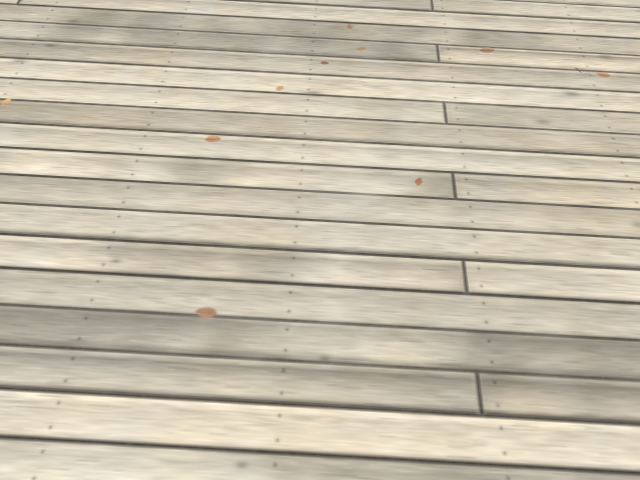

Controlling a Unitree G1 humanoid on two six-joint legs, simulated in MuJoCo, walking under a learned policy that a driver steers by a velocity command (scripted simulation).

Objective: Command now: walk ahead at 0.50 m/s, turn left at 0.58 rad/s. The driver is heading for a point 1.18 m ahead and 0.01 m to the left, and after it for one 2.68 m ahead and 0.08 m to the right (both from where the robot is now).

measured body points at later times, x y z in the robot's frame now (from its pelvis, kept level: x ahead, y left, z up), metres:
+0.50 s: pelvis +0.29 -0.05 +0.00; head +0.32 -0.05 +0.45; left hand +0.34 +0.25 -0.11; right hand +0.45 -0.29 -0.12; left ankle +0.21 +0.07 -0.65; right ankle +0.35 -0.13 -0.74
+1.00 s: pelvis +0.55 +0.08 +0.00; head +0.57 +0.10 +0.45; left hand +0.55 +0.37 -0.13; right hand +0.75 -0.15 -0.09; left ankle +0.56 +0.18 -0.74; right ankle +0.54 -0.08 -0.65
